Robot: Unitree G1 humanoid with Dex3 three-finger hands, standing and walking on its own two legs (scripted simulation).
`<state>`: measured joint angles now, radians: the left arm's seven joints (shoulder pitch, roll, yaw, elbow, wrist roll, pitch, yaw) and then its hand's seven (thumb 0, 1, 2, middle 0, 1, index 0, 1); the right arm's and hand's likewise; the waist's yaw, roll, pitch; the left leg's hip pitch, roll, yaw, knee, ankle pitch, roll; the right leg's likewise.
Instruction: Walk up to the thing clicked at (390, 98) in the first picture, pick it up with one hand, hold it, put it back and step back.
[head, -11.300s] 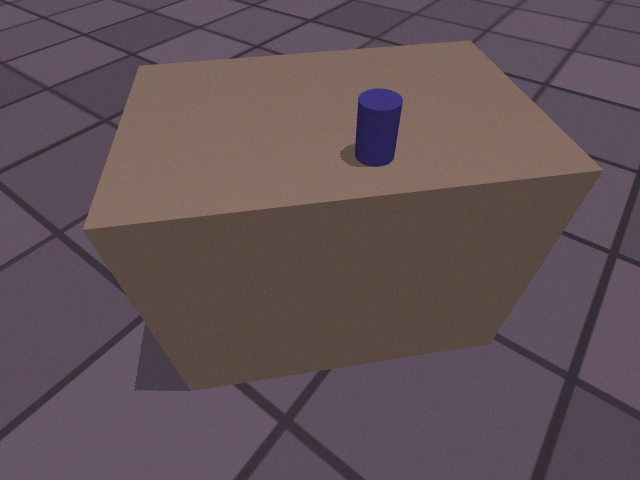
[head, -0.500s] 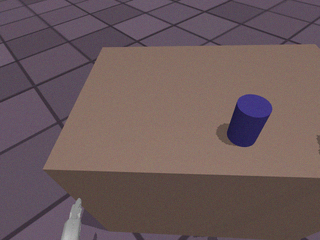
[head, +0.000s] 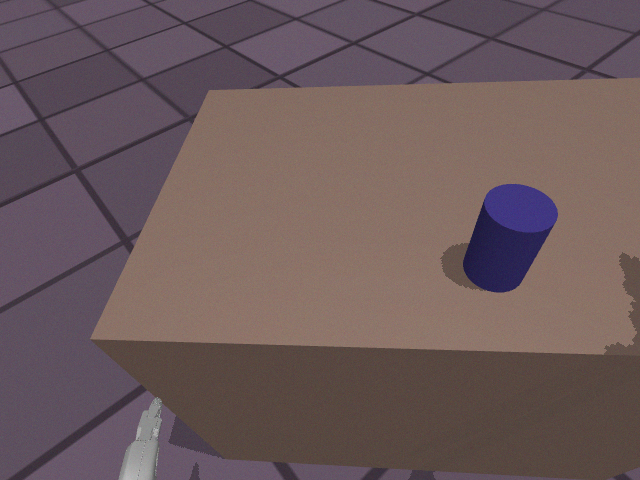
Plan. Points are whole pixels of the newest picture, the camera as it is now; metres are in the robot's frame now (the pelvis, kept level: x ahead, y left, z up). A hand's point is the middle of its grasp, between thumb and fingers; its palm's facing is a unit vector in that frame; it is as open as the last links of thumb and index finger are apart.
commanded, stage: approach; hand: right
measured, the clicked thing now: (505, 240) +0.44 -0.20 +0.05
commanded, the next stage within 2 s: close in in 0.04 s
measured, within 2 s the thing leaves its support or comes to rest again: neither
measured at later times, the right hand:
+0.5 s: hand (552, 250) +0.41 -0.24 +0.07, palm faces +0.18 +0.98 +0.04, open 17.7 cm
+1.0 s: hand (515, 244) +0.41 -0.20 +0.08, palm faces +0.19 +0.98 +0.03, open 17.4 cm
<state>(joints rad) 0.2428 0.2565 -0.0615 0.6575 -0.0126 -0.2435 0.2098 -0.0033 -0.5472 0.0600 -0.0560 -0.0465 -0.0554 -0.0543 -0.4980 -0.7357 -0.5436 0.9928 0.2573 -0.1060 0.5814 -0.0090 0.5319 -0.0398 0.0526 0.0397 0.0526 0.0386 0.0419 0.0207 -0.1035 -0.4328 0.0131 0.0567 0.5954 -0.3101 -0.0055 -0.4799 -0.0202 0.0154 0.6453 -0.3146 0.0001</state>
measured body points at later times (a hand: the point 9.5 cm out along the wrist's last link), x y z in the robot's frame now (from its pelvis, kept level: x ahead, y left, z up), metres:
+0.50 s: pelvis -0.02 -0.01 -0.02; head +0.04 -0.02 +0.42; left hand +0.12 +0.27 -0.09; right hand +0.39 -0.30 +0.07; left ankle -0.01 +0.12 -0.73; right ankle +0.00 -0.12 -0.73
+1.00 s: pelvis -0.03 +0.00 -0.02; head +0.01 -0.01 +0.43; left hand +0.11 +0.27 -0.07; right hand +0.39 -0.25 +0.08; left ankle -0.01 +0.13 -0.73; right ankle +0.00 -0.12 -0.73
